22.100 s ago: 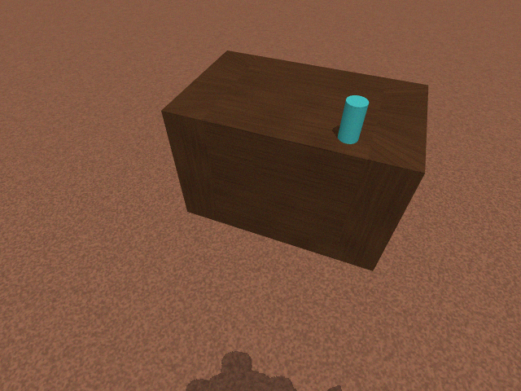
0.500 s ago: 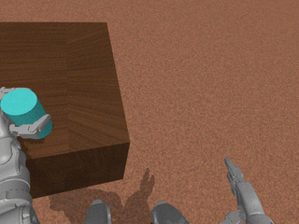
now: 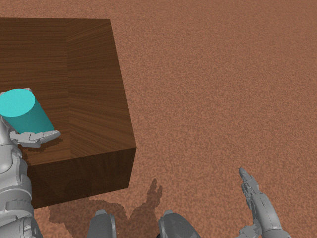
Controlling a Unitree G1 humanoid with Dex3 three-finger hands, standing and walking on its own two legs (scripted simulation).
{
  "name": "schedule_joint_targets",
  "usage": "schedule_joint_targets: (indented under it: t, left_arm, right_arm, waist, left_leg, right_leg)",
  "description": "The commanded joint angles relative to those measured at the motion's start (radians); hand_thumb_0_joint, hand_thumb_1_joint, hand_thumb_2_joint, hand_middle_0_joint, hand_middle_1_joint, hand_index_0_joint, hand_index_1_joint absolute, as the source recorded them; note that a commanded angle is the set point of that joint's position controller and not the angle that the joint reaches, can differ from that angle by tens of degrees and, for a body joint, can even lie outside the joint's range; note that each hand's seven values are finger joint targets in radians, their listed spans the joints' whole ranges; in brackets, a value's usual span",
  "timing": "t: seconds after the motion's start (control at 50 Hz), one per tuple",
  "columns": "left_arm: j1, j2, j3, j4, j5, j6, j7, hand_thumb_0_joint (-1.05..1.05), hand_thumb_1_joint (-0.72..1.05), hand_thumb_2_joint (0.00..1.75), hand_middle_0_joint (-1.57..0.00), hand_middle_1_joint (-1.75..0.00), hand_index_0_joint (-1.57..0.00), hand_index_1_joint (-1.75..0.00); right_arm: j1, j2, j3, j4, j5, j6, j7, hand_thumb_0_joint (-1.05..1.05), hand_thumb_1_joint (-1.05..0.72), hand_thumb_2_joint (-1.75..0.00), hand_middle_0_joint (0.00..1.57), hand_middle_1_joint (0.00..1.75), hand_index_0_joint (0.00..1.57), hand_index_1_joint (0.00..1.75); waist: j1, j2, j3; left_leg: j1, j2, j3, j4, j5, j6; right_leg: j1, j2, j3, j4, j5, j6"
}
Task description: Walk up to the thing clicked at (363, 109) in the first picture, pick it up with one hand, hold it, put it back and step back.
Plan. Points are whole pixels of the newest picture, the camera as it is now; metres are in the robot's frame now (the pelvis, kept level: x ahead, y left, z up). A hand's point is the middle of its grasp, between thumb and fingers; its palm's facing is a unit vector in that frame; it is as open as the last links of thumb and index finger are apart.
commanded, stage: withdraw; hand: left
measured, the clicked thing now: (29, 119) +0.44 +0.26 +0.00
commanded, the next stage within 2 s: rise in 0.46 s
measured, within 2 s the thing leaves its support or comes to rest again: neither
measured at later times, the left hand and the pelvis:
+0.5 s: hand out of the picture +0.45 +0.32 +0.11, palm faces +0.38 -0.93 -0.02, open 16.3 cm; pelvis +0.01 +0.00 +0.02, yaw +0 degrees
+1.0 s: hand out of the picture +0.37 +0.44 +0.09, palm faces +0.56 -0.73 -0.40, open 17.4 cm; pelvis +0.03 +0.01 +0.06, yaw +1 degrees
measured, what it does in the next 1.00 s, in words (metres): rises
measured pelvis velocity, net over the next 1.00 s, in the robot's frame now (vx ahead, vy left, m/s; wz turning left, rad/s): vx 0.03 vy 0.01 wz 0.01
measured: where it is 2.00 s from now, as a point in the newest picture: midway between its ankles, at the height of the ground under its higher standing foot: outside the picture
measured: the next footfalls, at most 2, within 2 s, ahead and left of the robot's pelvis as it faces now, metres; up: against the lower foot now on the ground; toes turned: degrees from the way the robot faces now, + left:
none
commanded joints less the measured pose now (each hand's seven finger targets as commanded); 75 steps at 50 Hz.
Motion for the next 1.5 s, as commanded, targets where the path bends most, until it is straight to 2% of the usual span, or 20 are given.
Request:
schedule_joint_targets:
  t: [0.0,0.12,0.26,0.34,0.48,0.56,0.58,0.62,0.76,0.8,0.88,0.94,1.02,1.1,1.14,1.2,1.26,1.38,1.46,1.48]
  left_arm:
    - [-0.345,0.258,0.029,-0.278,-0.01,-0.085,0.012,0.0,-0.51,0.28,-0.54,-0.45,-0.55,-0.45]
    - [-0.28,0.221,0.025,-0.202,0.006,-0.071,0.015,0.0,-0.46,0.26,-0.34,-0.34,-0.36,-0.33]
    - [-0.373,0.364,0.099,-0.359,-0.011,-0.059,0.021,0.0,-0.41,0.22,-0.21,-0.23,-0.23,-0.22]
    - [-0.377,0.429,0.106,-0.353,0.014,0.0,0.0,0.0,-0.48,0.14,-0.14,-0.15,-0.16,-0.14]
    - [-0.397,0.443,0.088,-0.046,-0.019,0.134,-0.102,0.0,-0.53,0.07,-0.07,-0.1,-0.11,-0.07]
    - [-0.435,0.503,0.097,0.05,-0.038,0.148,-0.181,0.0,-0.54,0.02,-0.05,-0.04,-0.06,-0.03]
    - [-0.373,0.753,0.163,0.084,0.11,0.207,-0.121,0.0,-0.55,0.01,-0.06,-0.05,-0.07,-0.04]
    - [-0.513,0.716,0.142,0.01,0.102,0.241,-0.052,0.0,-0.56,0.01,-0.06,-0.05,-0.07,-0.04]
    - [-0.414,0.87,0.218,-0.017,0.174,0.314,0.05,0.0,-0.61,0.04,-0.09,-0.04,-0.07,-0.05]
    - [-0.329,0.779,0.168,0.055,0.18,0.335,0.071,0.0,-0.56,0.04,-0.08,-0.04,-0.07,-0.05]
    - [-0.283,0.724,0.116,-0.081,0.178,0.355,0.11,0.0,-0.53,0.05,-0.08,-0.03,-0.07,-0.04]
    - [-0.115,0.597,0.046,-0.136,0.162,0.388,0.121,0.0,-0.49,0.04,-0.07,-0.03,-0.07,-0.04]
    - [0.132,0.403,-0.042,-0.402,0.119,0.434,0.13,0.0,-0.43,0.05,-0.06,-0.02,-0.06,-0.03]
    - [0.374,0.314,-0.075,-0.819,0.082,0.455,0.153,0.0,-0.46,0.04,-0.05,-0.02,-0.04,-0.02]
    - [0.589,0.324,-0.017,-0.949,0.068,0.469,0.176,0.0,-0.45,0.05,-0.04,-0.02,-0.04,-0.03]
    - [0.697,0.3,0.008,-1.078,0.062,0.486,0.195,0.0,-0.42,0.05,-0.04,-0.03,-0.03,-0.03]
    - [0.827,0.203,-0.019,-1.12,0.051,0.505,0.198,0.0,-0.42,0.05,-0.04,-0.04,-0.04,-0.04]
    - [0.938,-0.029,-0.257,-1.275,0.057,0.505,0.168,0.0,-0.52,0.04,-0.05,-0.05,-0.05,-0.05]
    - [0.989,0.024,-0.204,-1.336,0.061,0.511,0.179,0.0,-0.52,0.04,-0.06,-0.06,-0.06,-0.06]
    - [1.013,0.053,-0.167,-1.344,0.061,0.51,0.183,0.0,-0.51,0.03,-0.05,-0.06,-0.06,-0.06]
  right_arm:
    - [0.025,-0.158,-0.116,-0.172,0.002,-0.054,-0.02,0.0,0.51,-0.05,0.05,0.05,0.05,0.05]
    - [0.035,-0.175,-0.133,-0.185,-0.005,-0.048,-0.017,0.0,0.53,-0.05,0.05,0.05,0.05,0.05]
    - [0.054,-0.179,-0.151,-0.214,0.009,-0.033,-0.027,0.0,0.53,-0.05,0.05,0.05,0.05,0.05]
    - [0.04,-0.142,-0.103,-0.167,0.015,-0.019,-0.032,0.0,0.53,-0.05,0.05,0.05,0.05,0.05]
    - [-0.023,-0.159,-0.099,-0.015,0.036,-0.025,-0.053,0.0,0.58,-0.04,0.05,0.05,0.05,0.05]
    - [-0.056,-0.14,-0.048,0.013,0.046,-0.038,-0.057,0.0,0.61,-0.04,0.05,0.05,0.05,0.05]
    - [-0.023,-0.196,-0.114,-0.021,0.048,-0.014,-0.061,0.0,0.58,-0.04,0.05,0.05,0.05,0.05]
    - [-0.015,-0.173,-0.078,-0.015,0.058,0.002,-0.054,0.0,0.56,-0.05,0.05,0.05,0.05,0.05]
    - [-0.074,-0.179,-0.085,0.013,0.063,0.04,-0.044,0.0,0.46,-0.08,0.05,0.05,0.05,0.05]
    - [-0.086,-0.12,-0.023,0.045,0.061,0.037,-0.036,0.0,0.44,-0.08,0.05,0.05,0.05,0.05]
    - [-0.089,-0.147,-0.051,0.064,0.067,0.029,-0.032,0.0,0.43,-0.09,0.05,0.05,0.05,0.05]
    - [-0.018,-0.207,-0.118,0.102,0.074,0.021,-0.04,0.0,0.43,-0.09,0.05,0.05,0.05,0.05]
    - [0.042,-0.175,-0.111,0.163,0.094,0.012,-0.044,0.0,0.42,-0.09,0.05,0.05,0.05,0.05]
    - [-0.012,-0.144,-0.086,0.059,0.114,-0.005,-0.058,0.0,0.48,-0.07,0.05,0.05,0.05,0.05]
    - [-0.021,-0.184,-0.148,0.017,0.121,-0.004,-0.075,0.0,0.5,-0.06,0.05,0.05,0.05,0.05]
    - [0.006,-0.179,-0.192,0.053,0.121,0.015,-0.092,0.0,0.51,-0.06,0.05,0.05,0.05,0.05]
    - [0.012,-0.116,-0.147,0.074,0.115,0.026,-0.091,0.0,0.48,-0.06,0.05,0.05,0.05,0.05]
    - [-0.019,-0.055,-0.086,0.039,0.098,0.0,-0.099,0.0,0.51,-0.06,0.06,0.05,0.05,0.05]
    - [0.011,-0.16,-0.201,0.03,0.09,-0.016,-0.133,0.0,0.51,-0.06,0.06,0.05,0.05,0.05]
    - [-0.003,-0.133,-0.181,0.021,0.091,-0.021,-0.135,0.0,0.51,-0.06,0.06,0.05,0.05,0.05]
  waist:
    - [0.021,0.224,-0.48]
    - [0.0,0.194,-0.447]
    - [0.028,0.234,-0.519]
    - [0.056,0.282,-0.472]
    - [0.027,0.167,-0.249]
    - [0.033,0.103,-0.235]
    - [0.085,0.158,-0.34]
    - [0.049,0.164,-0.373]
    - [0.119,0.211,-0.492]
    - [0.133,0.229,-0.416]
    - [0.127,0.31,-0.428]
    - [0.113,0.299,-0.378]
    - [0.128,0.241,-0.29]
    - [0.176,0.185,-0.225]
    - [0.193,0.129,-0.192]
    - [0.191,0.134,-0.144]
    - [0.213,0.149,-0.082]
    - [0.178,0.099,-0.067]
    - [0.164,0.044,-0.077]
    - [0.18,0.04,-0.066]
  left_leg:
    - [0.533,-0.019,-0.036,-0.141,0.318,0.0]
    - [0.539,-0.008,-0.052,-0.148,0.329,-0.007]
    - [0.596,-0.021,-0.028,-0.176,0.322,-0.002]
    - [0.635,-0.02,-0.031,-0.221,0.364,-0.013]
    - [0.53,-0.017,-0.026,-0.294,0.191,0.0]
    - [0.475,-0.025,-0.016,-0.306,0.129,0.012]
    - [0.568,-0.04,-0.001,-0.331,0.191,0.002]
    - [0.634,-0.033,-0.002,-0.34,0.231,-0.002]
    - [0.728,-0.033,0.003,-0.332,0.446,0.003]
    - [0.715,-0.031,0.004,-0.348,0.457,-0.003]
    - [0.849,-0.014,-0.003,-0.387,0.523,-0.026]
    - [0.907,-0.002,-0.01,-0.416,0.577,-0.039]
    - [0.921,0.006,-0.019,-0.447,0.576,-0.039]
    - [0.862,-0.007,-0.004,-0.482,0.483,-0.034]
    - [0.822,-0.017,0.005,-0.499,0.462,-0.028]
    - [0.8,-0.032,0.025,-0.498,0.463,-0.021]
    - [0.759,-0.037,0.039,-0.499,0.431,-0.019]
    - [0.75,-0.048,0.061,-0.472,0.344,-0.005]
    - [0.75,-0.052,0.06,-0.476,0.258,-0.003]
    - [0.732,-0.054,0.059,-0.474,0.241,-0.004]
  right_leg:
    - [0.077,0.026,-0.01,-0.132,0.331,-0.042]
    - [0.036,0.033,-0.025,-0.128,0.315,-0.046]
    - [0.162,0.028,-0.002,-0.177,0.356,-0.036]
    - [0.17,0.025,-0.003,-0.199,0.359,-0.041]
    - [0.127,0.03,-0.013,-0.277,0.244,-0.042]
    - [0.142,0.025,-0.006,-0.304,0.206,-0.043]
    - [0.221,0.016,0.007,-0.343,0.251,-0.034]
    - [0.23,0.027,-0.004,-0.345,0.288,-0.034]
    - [0.35,0.02,0.002,-0.359,0.449,-0.029]
    - [0.334,0.019,-0.001,-0.373,0.436,-0.033]
    - [0.318,0.024,-0.014,-0.396,0.424,-0.041]
    - [0.31,0.03,-0.029,-0.412,0.425,-0.046]
    - [0.311,0.029,-0.05,-0.436,0.4,-0.046]
    - [0.403,0.021,-0.055,-0.446,0.396,-0.048]
    - [0.467,0.018,-0.049,-0.452,0.421,-0.044]
    - [0.489,0.01,-0.03,-0.453,0.457,-0.036]
    - [0.484,0.003,-0.024,-0.45,0.435,-0.037]
    - [0.437,-0.01,-0.009,-0.441,0.405,-0.028]
    - [0.419,-0.009,-0.007,-0.456,0.331,-0.025]
    - [0.422,-0.011,-0.008,-0.459,0.308,-0.025]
